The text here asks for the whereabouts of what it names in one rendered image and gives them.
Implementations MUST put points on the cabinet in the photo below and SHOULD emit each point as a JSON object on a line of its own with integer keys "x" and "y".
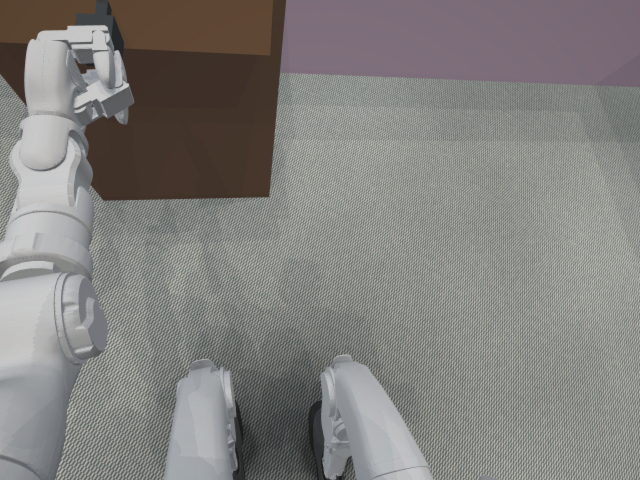
{"x": 202, "y": 124}

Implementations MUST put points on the robot left upper arm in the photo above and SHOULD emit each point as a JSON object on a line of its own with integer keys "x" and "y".
{"x": 50, "y": 325}

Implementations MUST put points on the right robot thigh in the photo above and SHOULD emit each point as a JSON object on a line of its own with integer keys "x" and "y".
{"x": 382, "y": 447}

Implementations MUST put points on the robot left hand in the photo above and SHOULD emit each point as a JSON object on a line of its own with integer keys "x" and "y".
{"x": 53, "y": 81}

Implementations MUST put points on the drawer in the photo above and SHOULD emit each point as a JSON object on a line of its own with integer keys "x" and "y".
{"x": 214, "y": 26}

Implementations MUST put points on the handle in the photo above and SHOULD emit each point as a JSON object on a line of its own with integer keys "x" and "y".
{"x": 103, "y": 16}

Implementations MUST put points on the robot right shin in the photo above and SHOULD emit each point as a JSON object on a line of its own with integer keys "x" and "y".
{"x": 336, "y": 443}

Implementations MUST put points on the left robot forearm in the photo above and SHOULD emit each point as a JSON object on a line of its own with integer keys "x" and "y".
{"x": 51, "y": 223}

